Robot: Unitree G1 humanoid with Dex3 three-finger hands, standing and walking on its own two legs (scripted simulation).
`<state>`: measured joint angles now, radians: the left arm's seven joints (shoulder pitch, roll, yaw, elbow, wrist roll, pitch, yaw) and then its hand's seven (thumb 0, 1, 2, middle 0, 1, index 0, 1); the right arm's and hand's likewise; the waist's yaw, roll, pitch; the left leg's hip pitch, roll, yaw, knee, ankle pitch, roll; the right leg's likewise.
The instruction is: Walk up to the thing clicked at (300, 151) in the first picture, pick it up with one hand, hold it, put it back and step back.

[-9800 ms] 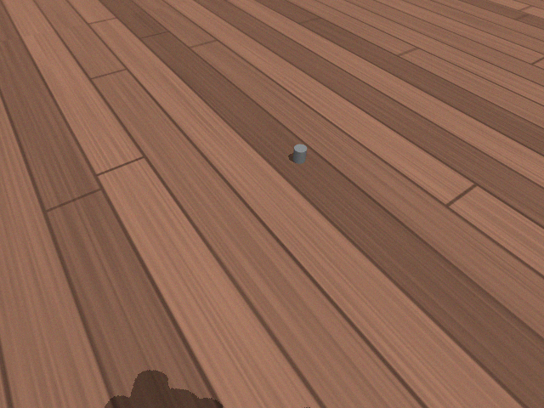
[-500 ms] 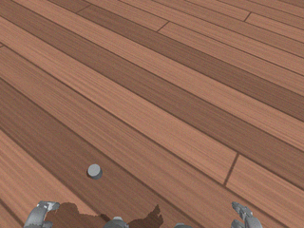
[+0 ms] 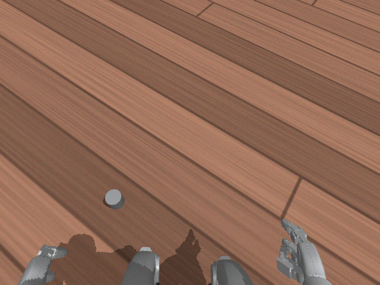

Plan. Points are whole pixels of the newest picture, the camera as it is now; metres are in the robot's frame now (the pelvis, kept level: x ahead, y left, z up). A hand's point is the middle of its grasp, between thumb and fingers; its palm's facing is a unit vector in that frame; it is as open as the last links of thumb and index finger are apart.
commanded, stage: rise first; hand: left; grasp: from above
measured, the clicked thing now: (115, 199) +0.46 +0.31 -0.64
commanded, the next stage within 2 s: none
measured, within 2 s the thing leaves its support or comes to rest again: neither
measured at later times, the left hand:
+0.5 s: hand (77, 239) +0.24 +0.32 -0.30, palm faces -0.43 -0.45 -0.78, open 14.0 cm
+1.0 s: hand (90, 216) +0.34 +0.34 -0.43, palm faces -0.46 -0.09 -0.88, open 14.0 cm
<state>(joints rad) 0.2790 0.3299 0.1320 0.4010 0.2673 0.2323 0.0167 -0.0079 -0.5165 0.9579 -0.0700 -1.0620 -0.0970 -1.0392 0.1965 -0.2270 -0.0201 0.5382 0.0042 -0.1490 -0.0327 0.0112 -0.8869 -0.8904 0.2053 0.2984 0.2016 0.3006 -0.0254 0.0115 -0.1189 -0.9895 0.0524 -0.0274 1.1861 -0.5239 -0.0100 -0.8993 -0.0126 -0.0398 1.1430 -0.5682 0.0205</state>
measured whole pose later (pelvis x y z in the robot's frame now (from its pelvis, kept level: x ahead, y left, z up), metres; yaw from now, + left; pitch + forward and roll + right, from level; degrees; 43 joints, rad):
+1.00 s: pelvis -0.09 +0.00 -0.31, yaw -8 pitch +32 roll -8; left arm -0.70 0.85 0.25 1.15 1.15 -0.39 0.19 -0.01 -0.52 1.00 -0.08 -1.02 -0.09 -1.02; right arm 0.12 -0.27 0.00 0.76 -0.08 -0.01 0.08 0.01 -0.89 -0.90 0.21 0.30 0.20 0.30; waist -0.10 -0.02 -0.06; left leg -2.22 0.06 -0.14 2.26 -0.62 0.00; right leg -2.09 0.03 -0.08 2.21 -0.69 0.03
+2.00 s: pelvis -0.08 +0.01 -0.36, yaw -12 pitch +30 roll -11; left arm -0.88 1.06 0.28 1.38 1.29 -0.44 0.27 0.00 -0.52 0.98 -0.07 -1.04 -0.09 -1.02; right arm 0.06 -0.28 0.13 0.72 -0.19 0.07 0.13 0.00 -0.90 -0.90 0.20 0.30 0.20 0.30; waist -0.18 -0.08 0.03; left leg -2.36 0.06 -0.22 2.47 -0.67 0.00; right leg -2.20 0.06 -0.12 2.37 -0.73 0.05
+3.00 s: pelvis -0.08 +0.01 -0.37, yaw -14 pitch +28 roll -13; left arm -0.93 1.17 0.28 1.42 1.29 -0.45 0.23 0.00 -0.54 0.99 -0.13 -0.97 -0.11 -0.99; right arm 0.05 -0.28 0.20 0.69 -0.19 0.08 0.13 0.00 -0.90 -0.90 0.20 0.30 0.20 0.30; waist -0.21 -0.10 0.08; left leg -2.37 0.06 -0.24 2.51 -0.67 0.01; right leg -2.19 0.07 -0.14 2.38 -0.72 0.06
